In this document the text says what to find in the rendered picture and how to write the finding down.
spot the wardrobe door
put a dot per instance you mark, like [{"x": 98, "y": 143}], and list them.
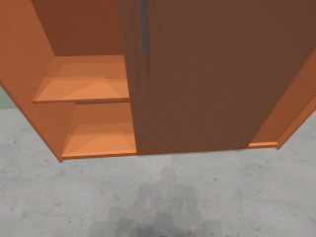
[
  {"x": 298, "y": 95},
  {"x": 214, "y": 70}
]

